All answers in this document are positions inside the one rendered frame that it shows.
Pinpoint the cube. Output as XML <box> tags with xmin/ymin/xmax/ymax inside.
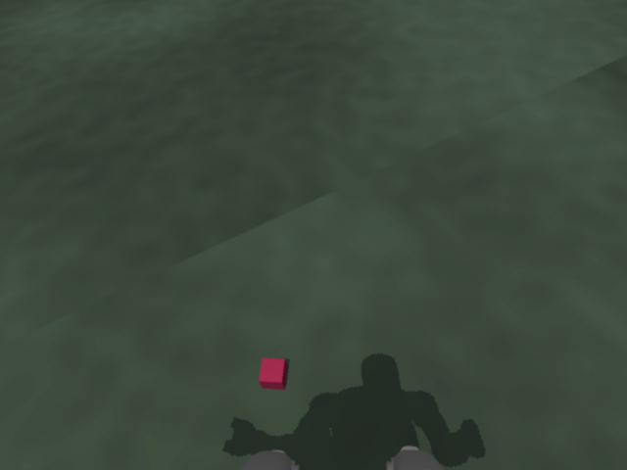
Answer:
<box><xmin>259</xmin><ymin>357</ymin><xmax>288</xmax><ymax>390</ymax></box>

